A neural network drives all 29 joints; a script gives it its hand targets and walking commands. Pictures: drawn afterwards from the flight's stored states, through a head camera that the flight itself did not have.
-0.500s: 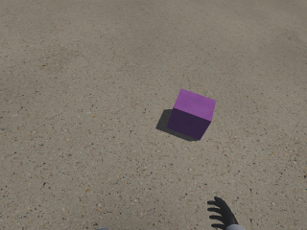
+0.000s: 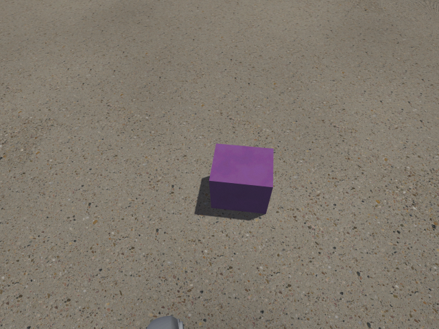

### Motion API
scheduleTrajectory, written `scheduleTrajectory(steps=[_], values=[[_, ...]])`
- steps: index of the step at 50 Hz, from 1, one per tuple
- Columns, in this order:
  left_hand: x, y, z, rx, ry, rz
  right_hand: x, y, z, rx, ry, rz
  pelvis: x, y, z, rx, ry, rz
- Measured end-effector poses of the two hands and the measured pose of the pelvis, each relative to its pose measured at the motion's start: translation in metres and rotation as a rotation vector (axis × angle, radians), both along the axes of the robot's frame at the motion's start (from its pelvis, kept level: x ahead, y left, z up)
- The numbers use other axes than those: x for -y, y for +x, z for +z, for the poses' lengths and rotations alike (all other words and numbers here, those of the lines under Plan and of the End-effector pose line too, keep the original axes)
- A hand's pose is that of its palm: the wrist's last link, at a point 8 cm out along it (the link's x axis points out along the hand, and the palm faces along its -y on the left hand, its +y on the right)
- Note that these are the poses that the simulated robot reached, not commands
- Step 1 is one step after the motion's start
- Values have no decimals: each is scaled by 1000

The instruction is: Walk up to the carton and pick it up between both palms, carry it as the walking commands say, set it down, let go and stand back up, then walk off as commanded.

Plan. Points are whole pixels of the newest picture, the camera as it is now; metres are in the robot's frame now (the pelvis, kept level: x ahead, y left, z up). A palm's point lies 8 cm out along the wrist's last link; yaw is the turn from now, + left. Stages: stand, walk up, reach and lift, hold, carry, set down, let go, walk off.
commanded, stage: walk up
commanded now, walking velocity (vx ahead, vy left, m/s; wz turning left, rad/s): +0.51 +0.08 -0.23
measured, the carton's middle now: (241, 179) +0.84 -0.13 -0.64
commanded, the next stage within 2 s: none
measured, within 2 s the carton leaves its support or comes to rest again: neither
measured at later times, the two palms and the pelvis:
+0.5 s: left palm (113, 254) +0.31 +0.23 -0.13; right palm (338, 288) +0.21 -0.25 -0.13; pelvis +0.20 +0.00 +0.00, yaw -5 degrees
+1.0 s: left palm (138, 226) +0.38 +0.19 -0.15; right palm (326, 208) +0.39 -0.27 -0.12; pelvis +0.34 -0.03 +0.00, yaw -6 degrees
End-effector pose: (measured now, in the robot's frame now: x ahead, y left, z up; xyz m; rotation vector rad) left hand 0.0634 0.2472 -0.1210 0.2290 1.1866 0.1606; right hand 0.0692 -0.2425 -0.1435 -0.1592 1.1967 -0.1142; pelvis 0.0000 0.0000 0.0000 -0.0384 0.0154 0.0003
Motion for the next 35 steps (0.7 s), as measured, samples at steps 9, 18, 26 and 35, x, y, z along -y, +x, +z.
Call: scheduleTrajectory(steps=[9,18,26,35], values=[[9,-43,-16,-230,-88,189,-35,204,46,268,-3,162,-5,81,3,6,-25,-7],[-1,71,-42,-229,-121,69,-24,236,40,238,-89,48,-17,159,-8,15,38,-67],[17,265,-9,44,-72,-116,7,132,12,-122,-49,-154,0,211,2,37,61,-80],[41,338,8,131,7,-126,30,163,-9,-200,5,-160,30,267,-4,40,15,-59]])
